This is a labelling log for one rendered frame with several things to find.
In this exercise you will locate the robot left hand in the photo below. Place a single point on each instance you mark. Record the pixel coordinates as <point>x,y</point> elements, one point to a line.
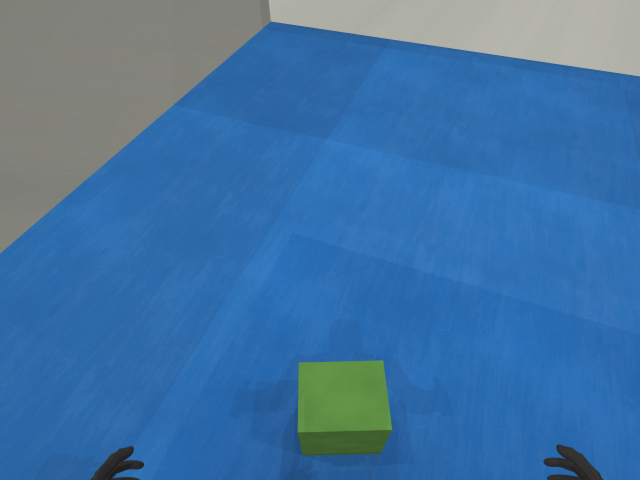
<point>116,464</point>

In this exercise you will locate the robot right hand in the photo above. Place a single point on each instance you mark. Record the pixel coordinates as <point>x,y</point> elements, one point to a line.
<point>574,462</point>

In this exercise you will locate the carton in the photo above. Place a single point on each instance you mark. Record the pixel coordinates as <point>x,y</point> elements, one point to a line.
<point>343,408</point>

